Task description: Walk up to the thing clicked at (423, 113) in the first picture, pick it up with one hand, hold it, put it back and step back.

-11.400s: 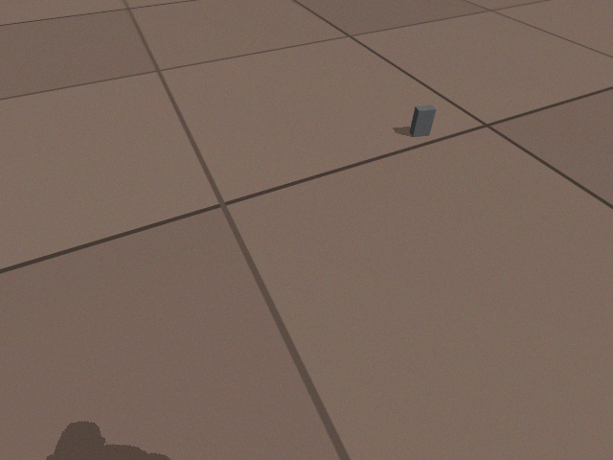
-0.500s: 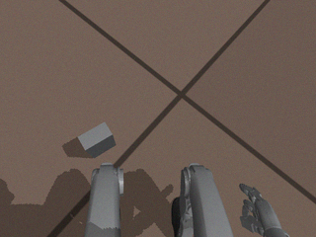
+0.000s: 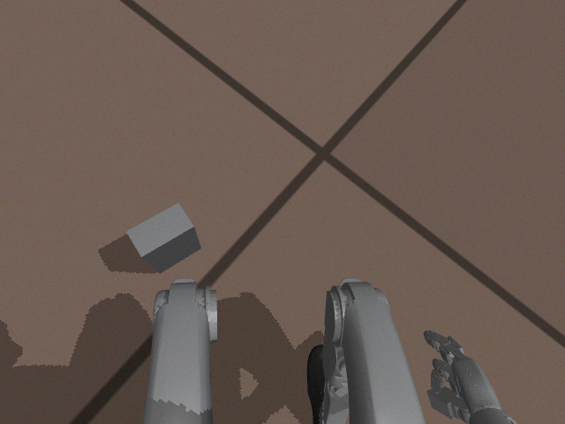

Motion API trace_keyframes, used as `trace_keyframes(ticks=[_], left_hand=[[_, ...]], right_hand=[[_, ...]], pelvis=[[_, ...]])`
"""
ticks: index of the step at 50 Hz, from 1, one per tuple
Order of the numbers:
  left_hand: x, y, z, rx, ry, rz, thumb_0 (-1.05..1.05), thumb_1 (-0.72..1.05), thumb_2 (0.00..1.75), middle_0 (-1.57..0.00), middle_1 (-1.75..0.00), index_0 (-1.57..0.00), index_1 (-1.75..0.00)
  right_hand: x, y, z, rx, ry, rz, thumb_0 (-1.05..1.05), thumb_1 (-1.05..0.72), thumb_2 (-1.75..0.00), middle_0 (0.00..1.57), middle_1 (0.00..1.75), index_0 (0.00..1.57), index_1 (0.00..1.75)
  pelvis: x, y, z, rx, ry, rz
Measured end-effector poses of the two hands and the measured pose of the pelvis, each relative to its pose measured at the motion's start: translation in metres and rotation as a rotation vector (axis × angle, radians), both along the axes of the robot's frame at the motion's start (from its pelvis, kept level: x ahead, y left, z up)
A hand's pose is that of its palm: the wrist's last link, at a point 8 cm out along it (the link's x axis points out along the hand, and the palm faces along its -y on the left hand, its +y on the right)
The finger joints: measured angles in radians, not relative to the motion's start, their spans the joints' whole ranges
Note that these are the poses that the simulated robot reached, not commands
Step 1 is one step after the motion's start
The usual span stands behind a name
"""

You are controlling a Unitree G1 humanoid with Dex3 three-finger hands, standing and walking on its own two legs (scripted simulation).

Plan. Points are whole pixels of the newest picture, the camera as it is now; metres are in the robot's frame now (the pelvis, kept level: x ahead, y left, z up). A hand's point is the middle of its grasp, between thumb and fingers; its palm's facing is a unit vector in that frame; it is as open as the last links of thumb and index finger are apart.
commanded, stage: go down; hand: left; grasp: from the side
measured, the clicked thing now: (168, 241) +0.43 +0.22 -0.32
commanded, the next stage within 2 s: approach in 0.54 s
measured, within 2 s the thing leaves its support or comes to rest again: neither
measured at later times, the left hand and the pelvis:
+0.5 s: hand out of the picture +0.34 +0.41 -0.02, palm faces +0.18 -0.98 -0.11, open 17.4 cm; pelvis +0.00 +0.00 -0.02, yaw +0 degrees
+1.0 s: hand (6, 247) +0.36 +0.38 -0.10, palm faces +0.16 -0.99 +0.00, open 17.2 cm; pelvis +0.00 +0.00 -0.06, yaw -2 degrees
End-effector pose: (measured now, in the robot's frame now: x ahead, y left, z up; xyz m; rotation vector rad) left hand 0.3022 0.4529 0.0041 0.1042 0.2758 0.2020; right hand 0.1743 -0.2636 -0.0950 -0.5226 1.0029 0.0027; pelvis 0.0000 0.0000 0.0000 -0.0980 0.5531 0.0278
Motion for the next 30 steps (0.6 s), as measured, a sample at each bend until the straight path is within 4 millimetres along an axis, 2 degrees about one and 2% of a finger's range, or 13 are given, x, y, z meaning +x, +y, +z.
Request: trace_keyframes(ticks=[16,30], left_hand=[[0.004,0.007,-0.009,-0.007,-0.026,-0.004,-0.02,-0.52,0.08,-0.06,-0.07,-0.05,-0.08],[0.008,0.006,-0.017,-0.009,-0.061,-0.014,-0.02,-0.53,0.08,-0.06,-0.08,-0.05,-0.09]], right_hand=[[0.0,0.0,-0.006,-0.015,0.003,0.005,0.0,-0.91,-0.9,0.21,0.3,0.21,0.3],[0.002,-0.003,-0.02,-0.014,0.01,0.017,0.0,-0.91,-0.9,0.21,0.3,0.21,0.3]], pelvis=[[0.0,0.003,-0.01,-0.008,0.003,-0.001],[0.001,0.001,-0.023,-0.004,-0.002,-0.002]])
